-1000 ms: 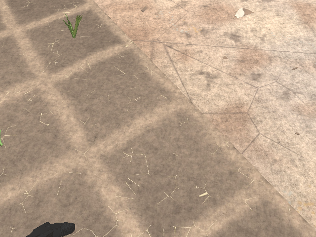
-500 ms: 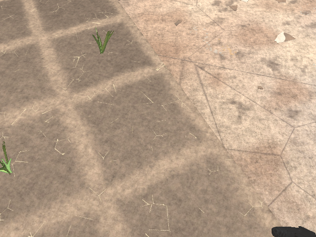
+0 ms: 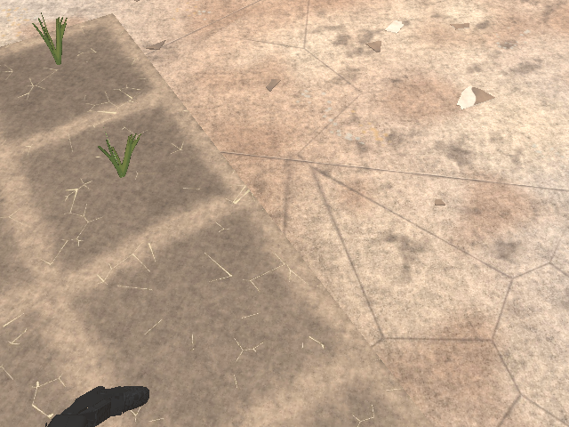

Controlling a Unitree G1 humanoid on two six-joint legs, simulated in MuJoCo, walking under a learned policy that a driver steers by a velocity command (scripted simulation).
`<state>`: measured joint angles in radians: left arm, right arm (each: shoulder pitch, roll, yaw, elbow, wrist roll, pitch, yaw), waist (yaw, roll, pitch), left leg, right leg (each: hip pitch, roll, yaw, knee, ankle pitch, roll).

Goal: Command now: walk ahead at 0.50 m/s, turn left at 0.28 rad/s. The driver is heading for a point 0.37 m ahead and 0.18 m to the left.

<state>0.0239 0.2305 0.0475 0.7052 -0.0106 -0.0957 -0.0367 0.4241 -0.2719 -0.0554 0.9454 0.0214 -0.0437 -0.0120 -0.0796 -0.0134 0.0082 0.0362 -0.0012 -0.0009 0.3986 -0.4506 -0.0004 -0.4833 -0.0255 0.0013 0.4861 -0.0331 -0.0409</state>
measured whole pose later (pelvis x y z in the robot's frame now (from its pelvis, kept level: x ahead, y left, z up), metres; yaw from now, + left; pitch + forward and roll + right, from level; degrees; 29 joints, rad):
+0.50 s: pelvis +0.22 +0.02 +0.00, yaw +16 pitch +0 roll -3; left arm 0.21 0.27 0.09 0.86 -0.03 -0.04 0.02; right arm 0.09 -0.27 -0.08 0.72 0.01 0.01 0.04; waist 0.03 0.02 0.06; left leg -0.47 0.03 0.04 0.58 -0.10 0.07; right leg -0.07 -0.07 -0.27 0.59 -0.43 0.03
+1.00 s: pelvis +0.29 +0.03 +0.01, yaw +20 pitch -1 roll +0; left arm 0.20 0.23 0.06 0.93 0.01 0.01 0.02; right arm 0.12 -0.20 -0.02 0.88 -0.01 0.01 0.00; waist 0.00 0.01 0.02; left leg -0.30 -0.05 0.00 0.49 -0.18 0.04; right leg -0.23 -0.05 0.02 0.52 -0.28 0.04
